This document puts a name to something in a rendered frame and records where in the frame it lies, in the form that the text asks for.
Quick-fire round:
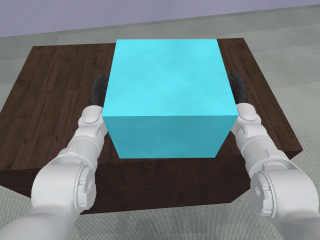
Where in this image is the pedestal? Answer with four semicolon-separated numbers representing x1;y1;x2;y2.
0;38;303;215

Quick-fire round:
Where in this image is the robot left hand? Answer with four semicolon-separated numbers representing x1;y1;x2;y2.
88;73;110;108

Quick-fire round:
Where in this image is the right robot upper arm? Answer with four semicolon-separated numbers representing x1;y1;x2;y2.
250;169;320;240

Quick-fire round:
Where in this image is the robot left forearm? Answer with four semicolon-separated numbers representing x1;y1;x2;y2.
31;105;108;206

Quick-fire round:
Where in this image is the robot right forearm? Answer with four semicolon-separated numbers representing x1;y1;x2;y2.
231;103;319;210

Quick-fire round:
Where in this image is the robot right hand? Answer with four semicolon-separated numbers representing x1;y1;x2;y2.
227;70;249;105

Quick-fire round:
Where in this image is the left robot upper arm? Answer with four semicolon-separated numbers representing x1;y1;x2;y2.
0;164;97;240

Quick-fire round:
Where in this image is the carton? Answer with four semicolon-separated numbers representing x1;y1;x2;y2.
102;39;239;159

